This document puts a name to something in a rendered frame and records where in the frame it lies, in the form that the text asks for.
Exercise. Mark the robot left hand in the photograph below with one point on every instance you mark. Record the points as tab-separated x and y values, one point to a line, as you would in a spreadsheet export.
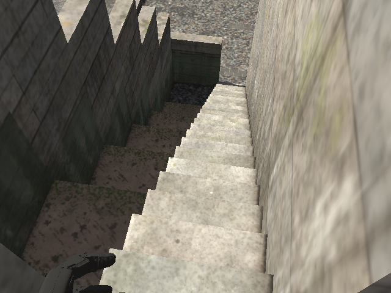
61	278

